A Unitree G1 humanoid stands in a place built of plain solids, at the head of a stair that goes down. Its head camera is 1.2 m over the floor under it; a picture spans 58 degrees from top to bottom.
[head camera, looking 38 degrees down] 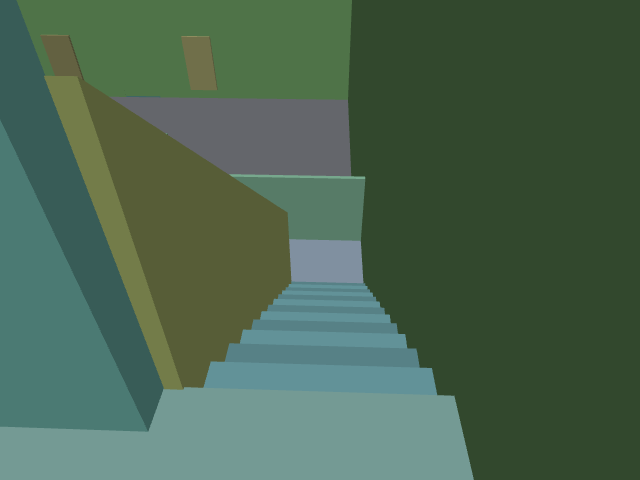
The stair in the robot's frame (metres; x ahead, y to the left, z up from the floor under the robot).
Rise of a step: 0.18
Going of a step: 0.24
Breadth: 0.84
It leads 2 degrees to the right of straight ahead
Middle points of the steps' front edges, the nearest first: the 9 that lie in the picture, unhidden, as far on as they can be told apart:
0.77 0.01 0.00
1.01 0.00 -0.18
1.24 -0.01 -0.37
1.48 -0.02 -0.55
1.71 -0.03 -0.74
1.95 -0.04 -0.92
2.18 -0.04 -1.11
2.42 -0.05 -1.29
2.65 -0.06 -1.48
